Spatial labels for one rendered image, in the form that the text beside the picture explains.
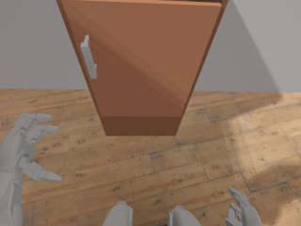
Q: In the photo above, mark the robot left hand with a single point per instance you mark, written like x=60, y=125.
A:
x=14, y=147

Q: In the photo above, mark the robot right hand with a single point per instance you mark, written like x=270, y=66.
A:
x=247, y=216

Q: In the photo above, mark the right robot shin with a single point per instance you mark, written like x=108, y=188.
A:
x=178, y=207

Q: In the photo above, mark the cupboard door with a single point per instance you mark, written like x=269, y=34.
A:
x=147, y=51

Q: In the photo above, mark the handle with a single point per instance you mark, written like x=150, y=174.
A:
x=91, y=67

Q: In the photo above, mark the robot left forearm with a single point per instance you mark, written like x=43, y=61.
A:
x=11, y=192

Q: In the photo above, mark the robot left thigh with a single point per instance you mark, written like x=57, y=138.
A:
x=119, y=215

